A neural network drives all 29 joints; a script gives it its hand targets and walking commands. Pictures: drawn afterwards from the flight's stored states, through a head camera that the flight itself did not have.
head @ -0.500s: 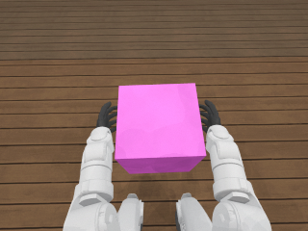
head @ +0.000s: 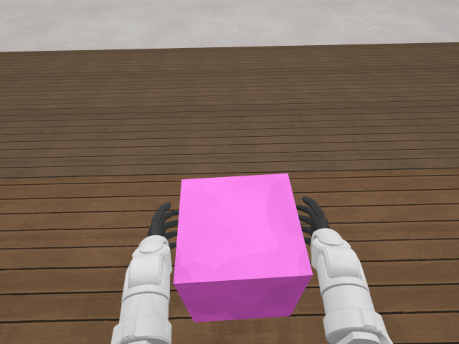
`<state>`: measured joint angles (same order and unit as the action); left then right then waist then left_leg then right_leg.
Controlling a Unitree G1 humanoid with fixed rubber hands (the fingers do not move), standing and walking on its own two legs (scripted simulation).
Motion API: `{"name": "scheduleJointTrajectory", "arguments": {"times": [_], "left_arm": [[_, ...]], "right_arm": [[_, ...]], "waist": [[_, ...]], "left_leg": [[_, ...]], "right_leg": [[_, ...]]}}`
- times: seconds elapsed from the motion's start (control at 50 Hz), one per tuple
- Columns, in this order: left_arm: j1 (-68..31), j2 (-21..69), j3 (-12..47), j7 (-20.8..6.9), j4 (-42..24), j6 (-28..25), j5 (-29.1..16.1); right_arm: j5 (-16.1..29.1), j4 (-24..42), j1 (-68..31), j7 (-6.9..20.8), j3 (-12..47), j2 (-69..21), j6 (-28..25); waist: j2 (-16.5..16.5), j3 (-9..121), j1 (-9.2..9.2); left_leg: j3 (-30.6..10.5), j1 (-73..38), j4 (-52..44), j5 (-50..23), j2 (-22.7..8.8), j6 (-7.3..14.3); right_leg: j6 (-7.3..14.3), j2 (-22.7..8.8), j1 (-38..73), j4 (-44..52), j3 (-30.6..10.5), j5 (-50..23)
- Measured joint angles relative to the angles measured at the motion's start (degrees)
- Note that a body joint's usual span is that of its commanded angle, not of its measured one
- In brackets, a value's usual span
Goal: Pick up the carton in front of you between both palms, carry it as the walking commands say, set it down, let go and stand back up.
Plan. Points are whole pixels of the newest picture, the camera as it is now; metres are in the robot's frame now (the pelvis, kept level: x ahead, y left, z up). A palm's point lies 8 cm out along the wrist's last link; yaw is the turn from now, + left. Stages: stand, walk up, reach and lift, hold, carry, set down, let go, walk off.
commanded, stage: reach and lift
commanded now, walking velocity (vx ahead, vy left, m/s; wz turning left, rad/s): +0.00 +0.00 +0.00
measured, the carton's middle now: (238, 251) +0.31 +0.00 -0.05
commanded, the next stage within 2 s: hold in 0.98 s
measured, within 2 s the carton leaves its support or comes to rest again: neither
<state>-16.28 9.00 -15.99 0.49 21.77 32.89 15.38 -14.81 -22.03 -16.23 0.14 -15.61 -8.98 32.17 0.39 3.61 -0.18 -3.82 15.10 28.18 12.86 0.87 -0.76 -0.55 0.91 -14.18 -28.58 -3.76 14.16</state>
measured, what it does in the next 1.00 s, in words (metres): stands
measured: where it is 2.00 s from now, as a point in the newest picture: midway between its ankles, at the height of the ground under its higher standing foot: outside the picture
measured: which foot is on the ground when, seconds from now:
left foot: down 0.00-1.00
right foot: down 0.00-1.00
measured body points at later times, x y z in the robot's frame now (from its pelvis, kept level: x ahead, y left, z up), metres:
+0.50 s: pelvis +0.00 +0.00 +0.00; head -0.02 +0.01 +0.45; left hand +0.31 +0.15 +0.03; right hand +0.31 -0.15 +0.03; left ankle +0.02 +0.13 -0.74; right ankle +0.01 -0.13 -0.74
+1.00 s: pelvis +0.01 +0.00 +0.01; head -0.02 +0.00 +0.46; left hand +0.31 +0.15 +0.04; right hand +0.31 -0.15 +0.04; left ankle +0.02 +0.13 -0.74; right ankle +0.01 -0.13 -0.74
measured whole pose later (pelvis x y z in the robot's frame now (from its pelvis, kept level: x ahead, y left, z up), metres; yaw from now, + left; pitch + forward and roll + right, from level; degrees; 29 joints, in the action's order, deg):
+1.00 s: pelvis +0.01 +0.00 +0.01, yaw +0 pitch -6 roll +0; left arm -14.9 8.7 -12.9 -0.2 14.8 40.1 16.0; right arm -15.9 -14.9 -14.8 1.2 -12.8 -8.7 39.4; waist 0.3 -1.8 -0.1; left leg -3.8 4.3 20.6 10.4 0.8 -0.6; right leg -0.6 0.6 -3.5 -21.1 -3.9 11.7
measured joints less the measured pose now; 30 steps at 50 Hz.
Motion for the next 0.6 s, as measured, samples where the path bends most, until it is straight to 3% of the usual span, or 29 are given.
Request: {"name": "scheduleJointTrajectory", "arguments": {"times": [0.12, 0.32, 0.6], "left_arm": [[-2.3, 0.6, -2.1, -1.0, 1.7, 2.1, 2.5], [-3.7, 1.1, -3.0, -1.3, -0.1, 2.2, 2.6], [-1.1, 0.3, 0.5, -1.0, -3.3, 4.2, 1.8]], "right_arm": [[-2.7, -1.6, -2.2, 1.2, -2.3, -0.6, 2.0], [-3.0, 0.1, -3.6, 1.6, -3.0, -1.0, 2.1], [-2.4, 3.4, -1.0, 1.6, -0.1, -0.3, 4.1]], "waist": [[0.1, -2.7, 0.12], [-0.1, -5.6, 0.06], [0.0, -5.6, 0.06]], "left_leg": [[0.2, -3.6, -1.2, -0.7, 0.0, 0.1], [0.2, -4.2, -1.3, -1.1, 0.1, 0.2], [0.3, -7.8, -5.2, -1.9, 0.0, 0.3]], "right_leg": [[0.0, -0.1, 3.5, 0.9, -0.2, -0.6], [-0.2, -0.2, 4.2, 1.2, -0.2, -1.1], [-0.2, -0.4, 7.8, 5.3, -0.4, -2.0]]}}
